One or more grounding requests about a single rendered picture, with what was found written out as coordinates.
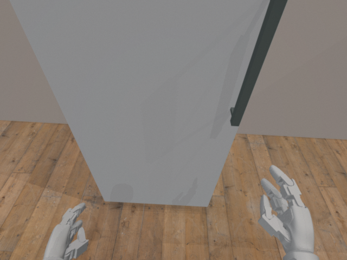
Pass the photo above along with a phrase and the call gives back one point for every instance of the left robot hand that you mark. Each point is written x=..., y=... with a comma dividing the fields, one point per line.
x=59, y=244

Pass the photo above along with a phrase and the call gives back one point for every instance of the handle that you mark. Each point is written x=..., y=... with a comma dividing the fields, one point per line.
x=269, y=26

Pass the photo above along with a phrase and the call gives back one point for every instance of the fridge door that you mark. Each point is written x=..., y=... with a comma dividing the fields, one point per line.
x=146, y=87

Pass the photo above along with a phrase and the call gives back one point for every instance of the right robot hand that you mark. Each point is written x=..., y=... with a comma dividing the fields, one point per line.
x=295, y=216

